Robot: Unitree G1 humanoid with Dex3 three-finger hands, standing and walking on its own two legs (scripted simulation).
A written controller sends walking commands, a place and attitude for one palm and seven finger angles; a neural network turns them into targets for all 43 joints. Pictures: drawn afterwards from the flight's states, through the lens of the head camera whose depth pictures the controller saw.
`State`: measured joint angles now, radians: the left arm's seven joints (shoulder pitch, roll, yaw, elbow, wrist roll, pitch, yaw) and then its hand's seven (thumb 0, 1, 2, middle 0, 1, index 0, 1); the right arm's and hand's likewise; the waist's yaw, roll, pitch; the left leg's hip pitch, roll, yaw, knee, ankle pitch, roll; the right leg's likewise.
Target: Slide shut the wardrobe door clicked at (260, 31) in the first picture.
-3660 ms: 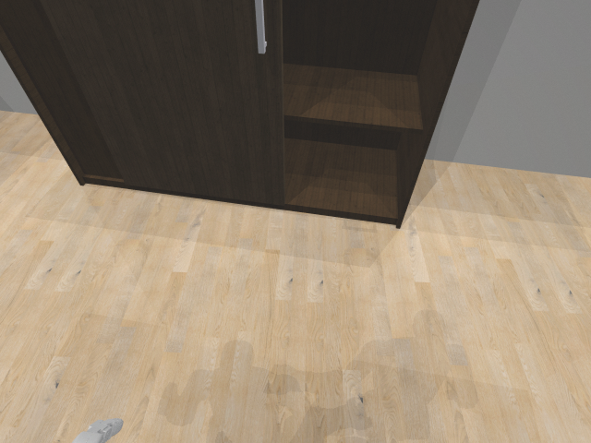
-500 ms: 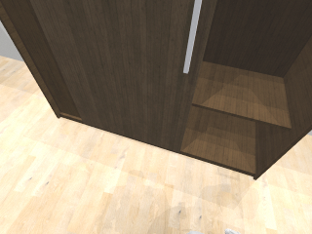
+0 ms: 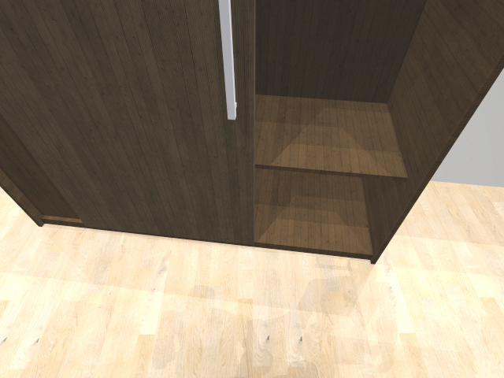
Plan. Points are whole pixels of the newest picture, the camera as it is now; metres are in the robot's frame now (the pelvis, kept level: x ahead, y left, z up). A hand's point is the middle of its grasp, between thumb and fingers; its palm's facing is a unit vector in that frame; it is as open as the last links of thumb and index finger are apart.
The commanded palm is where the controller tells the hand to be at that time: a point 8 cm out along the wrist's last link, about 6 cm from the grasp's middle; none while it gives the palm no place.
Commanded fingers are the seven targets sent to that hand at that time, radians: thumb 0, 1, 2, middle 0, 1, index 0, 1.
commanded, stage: take the last steps up to it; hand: left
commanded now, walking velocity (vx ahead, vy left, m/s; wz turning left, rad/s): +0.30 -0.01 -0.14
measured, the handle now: (229, 51) +0.73 +0.09 +0.16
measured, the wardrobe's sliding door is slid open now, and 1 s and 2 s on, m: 0.52 0.52 0.52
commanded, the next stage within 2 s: come to a stop and stand still in 0.86 s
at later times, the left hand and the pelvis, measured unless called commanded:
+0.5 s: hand out of the picture +0.15 +0.17 -0.17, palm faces -0.13 -0.97 -0.18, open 7.4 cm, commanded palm none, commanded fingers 0.00 0.90 0.90 -0.20 -0.30 -0.20 -0.30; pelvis +0.07 +0.00 +0.00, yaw -6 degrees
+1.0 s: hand (186, 367) +0.18 +0.14 -0.19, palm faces +0.03 -0.99 -0.12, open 7.4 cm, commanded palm none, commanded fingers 0.00 0.90 0.90 -0.20 -0.30 -0.20 -0.30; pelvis +0.23 -0.01 -0.01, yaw -3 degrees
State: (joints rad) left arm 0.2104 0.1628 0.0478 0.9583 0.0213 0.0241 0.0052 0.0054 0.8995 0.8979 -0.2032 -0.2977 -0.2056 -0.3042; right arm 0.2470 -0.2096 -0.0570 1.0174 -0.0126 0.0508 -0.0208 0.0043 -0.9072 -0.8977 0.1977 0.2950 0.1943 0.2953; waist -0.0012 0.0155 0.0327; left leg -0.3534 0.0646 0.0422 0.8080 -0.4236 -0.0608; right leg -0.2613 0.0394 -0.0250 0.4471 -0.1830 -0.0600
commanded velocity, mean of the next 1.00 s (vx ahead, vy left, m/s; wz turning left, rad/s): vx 0.21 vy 0.00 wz -0.02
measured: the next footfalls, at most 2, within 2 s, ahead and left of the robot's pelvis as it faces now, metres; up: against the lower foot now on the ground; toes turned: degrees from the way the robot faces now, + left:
left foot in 0.08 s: +0.03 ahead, +0.13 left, +0.00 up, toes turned +3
right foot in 0.54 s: +0.16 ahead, -0.13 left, +0.00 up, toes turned -13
